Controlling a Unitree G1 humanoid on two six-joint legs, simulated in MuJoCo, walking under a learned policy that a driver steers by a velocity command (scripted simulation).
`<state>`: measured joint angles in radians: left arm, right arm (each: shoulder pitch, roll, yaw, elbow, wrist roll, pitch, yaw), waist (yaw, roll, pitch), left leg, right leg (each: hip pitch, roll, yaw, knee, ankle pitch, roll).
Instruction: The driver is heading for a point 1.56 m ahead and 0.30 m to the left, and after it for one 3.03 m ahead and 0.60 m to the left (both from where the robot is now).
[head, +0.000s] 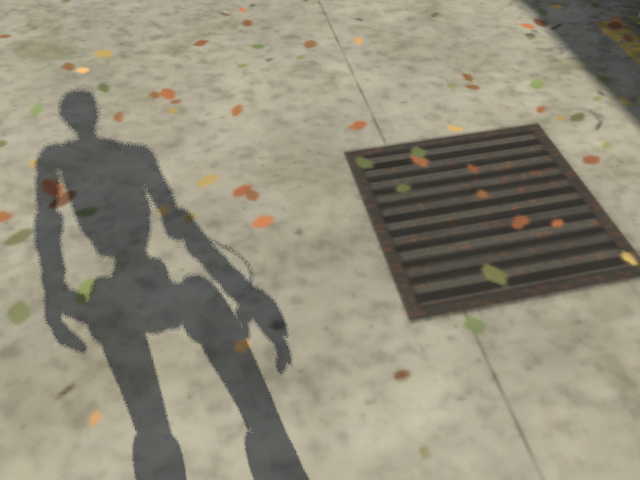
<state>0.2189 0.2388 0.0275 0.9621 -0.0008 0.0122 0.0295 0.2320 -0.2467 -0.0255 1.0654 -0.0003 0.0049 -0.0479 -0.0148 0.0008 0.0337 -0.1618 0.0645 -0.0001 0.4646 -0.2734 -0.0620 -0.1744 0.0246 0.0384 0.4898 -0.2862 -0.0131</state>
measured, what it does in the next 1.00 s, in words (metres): walks ahead: right foot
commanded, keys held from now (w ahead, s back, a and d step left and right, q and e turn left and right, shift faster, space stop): w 1.00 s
